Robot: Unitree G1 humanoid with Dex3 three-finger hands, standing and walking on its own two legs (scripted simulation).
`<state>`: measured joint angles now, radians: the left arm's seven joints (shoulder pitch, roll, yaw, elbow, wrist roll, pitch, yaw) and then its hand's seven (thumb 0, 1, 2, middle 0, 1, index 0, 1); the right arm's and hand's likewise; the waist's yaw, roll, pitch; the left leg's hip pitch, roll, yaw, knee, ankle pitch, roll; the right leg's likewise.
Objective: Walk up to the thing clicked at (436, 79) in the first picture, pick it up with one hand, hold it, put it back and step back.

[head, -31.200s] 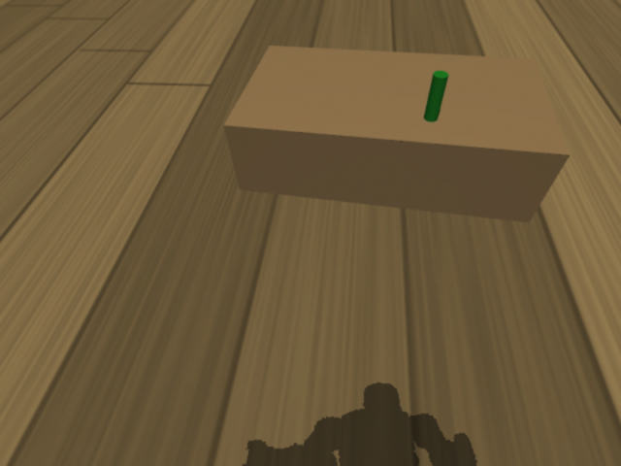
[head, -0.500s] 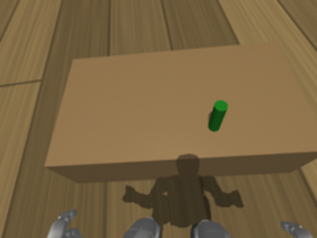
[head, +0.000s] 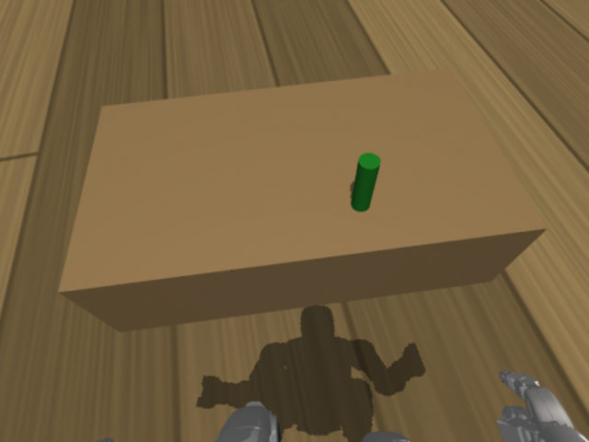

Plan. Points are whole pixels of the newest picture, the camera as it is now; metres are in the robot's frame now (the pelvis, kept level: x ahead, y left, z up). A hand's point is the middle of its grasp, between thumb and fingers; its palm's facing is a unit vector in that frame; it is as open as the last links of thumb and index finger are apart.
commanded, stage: step back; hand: right
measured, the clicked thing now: (364, 184) +0.72 -0.15 -0.30
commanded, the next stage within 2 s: none
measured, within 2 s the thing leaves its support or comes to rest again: neither
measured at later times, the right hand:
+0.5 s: hand out of the picture -0.05 -0.25 -0.13, palm faces -0.08 +0.91 -0.41, open 7.4 cm
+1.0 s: hand out of the picture -0.19 -0.27 -0.15, palm faces -0.13 +0.91 -0.40, open 7.4 cm
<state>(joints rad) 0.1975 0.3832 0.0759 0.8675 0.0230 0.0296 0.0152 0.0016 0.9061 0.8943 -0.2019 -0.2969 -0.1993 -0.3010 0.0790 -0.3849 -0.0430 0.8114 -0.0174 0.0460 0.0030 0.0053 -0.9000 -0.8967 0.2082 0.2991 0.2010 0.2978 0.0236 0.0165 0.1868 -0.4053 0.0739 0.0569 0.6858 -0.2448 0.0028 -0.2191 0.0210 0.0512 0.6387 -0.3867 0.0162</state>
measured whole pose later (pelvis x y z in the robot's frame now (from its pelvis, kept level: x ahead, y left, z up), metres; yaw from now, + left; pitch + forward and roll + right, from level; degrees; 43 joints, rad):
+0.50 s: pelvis -0.14 +0.01 +0.01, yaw +2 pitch -2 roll -1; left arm 0.10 0.40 0.08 0.81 0.01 0.06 0.03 0.00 0.91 0.89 -0.20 -0.30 -0.20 -0.30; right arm 0.18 -0.36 -0.05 0.87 -0.04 0.03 0.00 0.01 -0.90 -0.90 0.21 0.30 0.20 0.30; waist -0.01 -0.03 0.18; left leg -0.32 0.01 -0.03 0.62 -0.27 0.02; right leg -0.48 0.11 0.14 1.19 -0.53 0.00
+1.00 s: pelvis -0.30 +0.00 +0.00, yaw +5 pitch -2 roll +0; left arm 0.13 0.38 0.06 0.78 0.03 0.04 0.03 0.00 0.90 0.89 -0.21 -0.30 -0.20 -0.30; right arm 0.18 -0.41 -0.06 0.86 -0.02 0.05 -0.01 0.01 -0.90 -0.90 0.21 0.30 0.20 0.30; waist 0.02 0.01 0.18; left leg -0.28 -0.04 -0.05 0.72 -0.43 0.00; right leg -0.41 -0.06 -0.01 0.71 -0.27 0.02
